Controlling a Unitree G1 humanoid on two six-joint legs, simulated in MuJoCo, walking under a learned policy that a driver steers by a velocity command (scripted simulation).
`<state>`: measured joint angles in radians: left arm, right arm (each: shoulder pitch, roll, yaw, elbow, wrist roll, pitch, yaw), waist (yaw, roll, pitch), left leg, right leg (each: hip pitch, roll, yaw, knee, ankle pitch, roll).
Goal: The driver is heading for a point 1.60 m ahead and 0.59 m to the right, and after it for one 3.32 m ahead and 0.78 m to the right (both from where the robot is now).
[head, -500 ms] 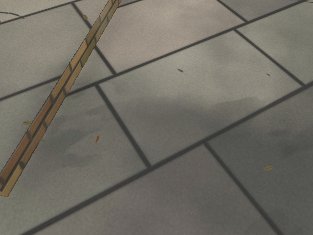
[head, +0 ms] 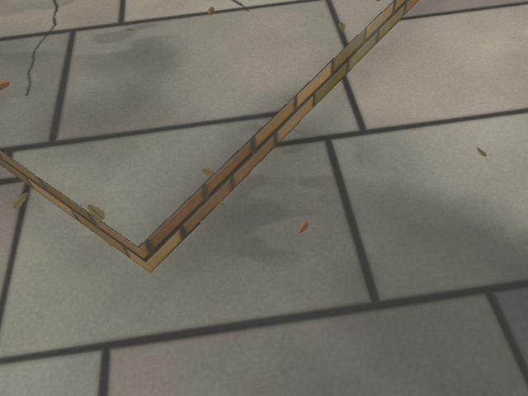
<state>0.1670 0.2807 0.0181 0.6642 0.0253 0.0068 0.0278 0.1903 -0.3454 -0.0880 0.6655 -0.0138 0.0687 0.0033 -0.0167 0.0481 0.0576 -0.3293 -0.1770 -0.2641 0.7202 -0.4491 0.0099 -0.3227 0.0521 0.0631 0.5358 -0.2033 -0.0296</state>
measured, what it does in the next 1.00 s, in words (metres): steps to the right, turning right: left foot, then right foot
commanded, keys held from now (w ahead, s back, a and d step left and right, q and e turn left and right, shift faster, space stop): e+shift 0.40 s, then w+e+shift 0.38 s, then w+shift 0.02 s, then w+q+shift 0.10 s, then q+shift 0.10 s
